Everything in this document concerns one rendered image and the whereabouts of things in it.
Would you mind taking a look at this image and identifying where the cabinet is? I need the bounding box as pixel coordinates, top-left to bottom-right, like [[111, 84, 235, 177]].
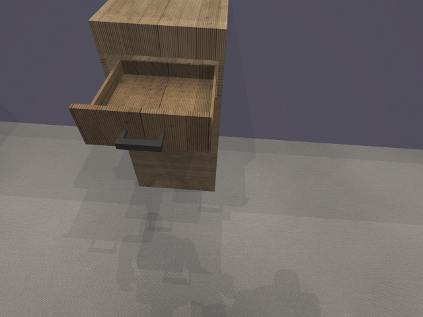
[[88, 0, 229, 192]]

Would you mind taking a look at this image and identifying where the drawer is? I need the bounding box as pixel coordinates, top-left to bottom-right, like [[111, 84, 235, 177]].
[[69, 59, 217, 153]]

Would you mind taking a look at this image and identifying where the handle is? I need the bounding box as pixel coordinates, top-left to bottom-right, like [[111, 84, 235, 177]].
[[115, 129, 165, 152]]

